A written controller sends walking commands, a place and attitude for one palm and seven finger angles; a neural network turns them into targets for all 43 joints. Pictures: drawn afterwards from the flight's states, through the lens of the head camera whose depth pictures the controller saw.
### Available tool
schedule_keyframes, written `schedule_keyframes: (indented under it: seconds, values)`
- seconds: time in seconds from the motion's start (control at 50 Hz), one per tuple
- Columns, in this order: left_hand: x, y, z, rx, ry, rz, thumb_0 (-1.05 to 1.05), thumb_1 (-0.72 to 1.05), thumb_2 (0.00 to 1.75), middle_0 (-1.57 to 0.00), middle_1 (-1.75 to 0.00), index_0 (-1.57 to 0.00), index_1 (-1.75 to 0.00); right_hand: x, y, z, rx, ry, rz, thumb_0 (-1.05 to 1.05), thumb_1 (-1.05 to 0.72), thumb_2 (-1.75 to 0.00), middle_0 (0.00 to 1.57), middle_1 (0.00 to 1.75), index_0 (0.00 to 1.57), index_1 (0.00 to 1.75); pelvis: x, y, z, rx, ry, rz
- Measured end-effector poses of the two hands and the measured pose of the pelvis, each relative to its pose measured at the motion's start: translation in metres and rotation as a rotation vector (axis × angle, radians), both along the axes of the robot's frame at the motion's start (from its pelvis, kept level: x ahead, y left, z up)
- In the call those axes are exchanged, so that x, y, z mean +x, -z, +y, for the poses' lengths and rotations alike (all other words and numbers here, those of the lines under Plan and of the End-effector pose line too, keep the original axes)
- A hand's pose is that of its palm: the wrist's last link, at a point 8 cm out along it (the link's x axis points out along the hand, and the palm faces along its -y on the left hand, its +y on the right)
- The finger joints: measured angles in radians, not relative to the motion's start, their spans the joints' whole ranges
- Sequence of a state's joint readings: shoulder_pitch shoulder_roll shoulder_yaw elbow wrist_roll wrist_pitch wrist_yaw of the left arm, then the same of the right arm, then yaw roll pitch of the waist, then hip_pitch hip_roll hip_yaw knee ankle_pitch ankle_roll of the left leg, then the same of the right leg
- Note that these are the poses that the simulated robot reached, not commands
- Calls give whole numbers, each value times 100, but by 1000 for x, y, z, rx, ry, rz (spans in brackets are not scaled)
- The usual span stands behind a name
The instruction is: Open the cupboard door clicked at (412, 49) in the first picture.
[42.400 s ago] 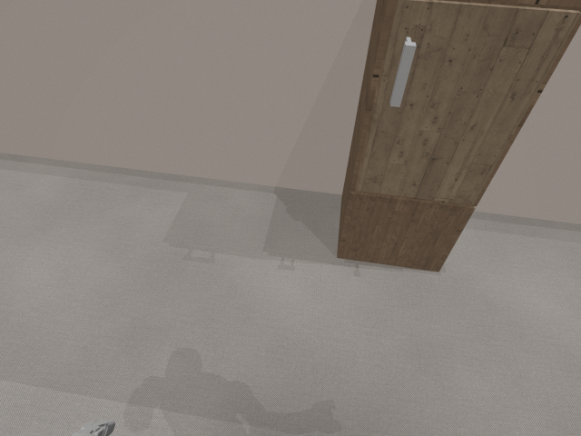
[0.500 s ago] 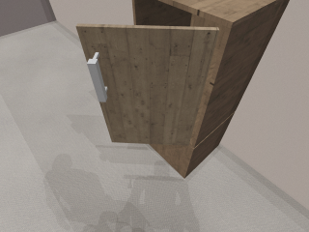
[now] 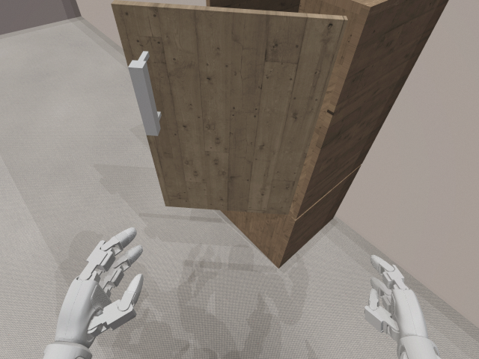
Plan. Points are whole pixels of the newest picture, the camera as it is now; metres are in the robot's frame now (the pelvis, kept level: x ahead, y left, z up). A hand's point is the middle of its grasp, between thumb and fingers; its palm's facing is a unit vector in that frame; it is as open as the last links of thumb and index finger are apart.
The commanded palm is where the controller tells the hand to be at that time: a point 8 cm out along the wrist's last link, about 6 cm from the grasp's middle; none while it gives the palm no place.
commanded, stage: raise the hand with hooked fingers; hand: left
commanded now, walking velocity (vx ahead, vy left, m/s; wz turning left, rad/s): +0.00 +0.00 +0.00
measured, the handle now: (149, 94) +0.57 +0.22 +0.13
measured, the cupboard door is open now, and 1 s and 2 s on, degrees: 45 45 45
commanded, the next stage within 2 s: move the hooked fingers beside the handle in 1.74 s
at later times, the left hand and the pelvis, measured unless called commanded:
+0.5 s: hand (83, 276) +0.22 +0.23 +0.07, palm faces +0.06 -1.00 -0.05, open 11.2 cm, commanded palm +0.18 +0.28 +0.07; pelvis -0.02 +0.01 +0.00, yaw +1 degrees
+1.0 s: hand (37, 231) +0.25 +0.29 +0.13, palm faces +0.05 -1.00 -0.06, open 13.7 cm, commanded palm +0.23 +0.33 +0.13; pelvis +0.00 +0.02 +0.02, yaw +2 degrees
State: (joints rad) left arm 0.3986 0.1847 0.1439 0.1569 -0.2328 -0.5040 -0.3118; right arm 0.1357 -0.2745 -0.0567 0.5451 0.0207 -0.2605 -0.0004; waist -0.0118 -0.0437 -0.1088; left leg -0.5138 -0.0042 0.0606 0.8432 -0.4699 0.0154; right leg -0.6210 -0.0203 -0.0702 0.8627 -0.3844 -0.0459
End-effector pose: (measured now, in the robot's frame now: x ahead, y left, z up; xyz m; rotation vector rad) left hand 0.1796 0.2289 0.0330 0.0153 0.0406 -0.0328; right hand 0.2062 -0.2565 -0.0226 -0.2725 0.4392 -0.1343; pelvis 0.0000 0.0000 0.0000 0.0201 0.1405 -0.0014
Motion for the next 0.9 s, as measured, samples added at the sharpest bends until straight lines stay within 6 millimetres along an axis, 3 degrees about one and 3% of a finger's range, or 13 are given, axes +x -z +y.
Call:
schedule_keyframes:
  seconds: [0.08,0.12,0.16,0.2,0.26,0.38,0.44,0.52,0.6,0.7,0.9]
  values:
    - [-46,34,17,-26,-87,141,1,59,77,-22,-50,-23,-51,21,-3,6,-40,-58,-40,1,-90,-90,20,30,20,30,-6,13,-2,-9,-21,25]
    - [-59,34,29,-14,-172,131,1,54,75,-23,-53,-24,-54,24,4,14,-48,-90,-31,0,-90,-90,20,30,20,30,-9,18,-3,-21,-38,28]
    - [-62,21,38,16,-220,55,2,49,73,-23,-56,-24,-57,21,15,25,-43,-123,-2,0,-90,-90,20,30,20,30,-12,21,-3,-33,-52,29]
    - [-55,3,40,47,-212,-48,2,44,71,-23,-59,-24,-60,14,30,37,-21,-148,36,0,-90,-90,20,30,20,30,-15,24,-3,-44,-64,26]
    - [-30,-19,33,77,-97,-151,2,37,68,-23,-64,-24,-64,-7,51,54,31,-159,101,1,-90,-90,20,30,20,30,-21,25,-1,-56,-74,16]
    - [21,-23,29,69,80,15,1,23,62,-25,-73,-25,-73,-62,68,62,138,-37,218,1,-90,-90,21,30,21,30,-23,13,3,-42,-43,10]
    - [23,-28,42,29,7,67,1,16,59,-25,-77,-26,-78,-84,64,53,141,28,246,1,-90,-90,21,30,21,30,-19,5,6,-32,-24,2]
    - [12,-46,63,47,-116,2,1,7,55,-26,-83,-27,-84,-98,58,36,94,55,266,1,-90,-90,21,30,21,30,-16,-1,8,-30,-20,-8]
    - [7,-53,74,81,-133,-46,1,-2,51,-26,-89,-27,-90,-96,51,21,27,33,265,1,-90,-90,21,30,21,30,-17,-2,11,-36,-34,-20]
    - [17,-51,75,69,-59,-19,0,-14,46,-27,-97,-28,-97,-77,37,16,-15,31,202,1,-90,-90,21,30,21,30,-17,-6,15,-41,-39,-42]
    - [43,-93,106,51,-112,-102,0,-37,36,-29,-112,-30,-112,-36,9,43,20,-30,72,1,-90,-90,20,30,21,30,-7,-17,17,-42,-37,-92]
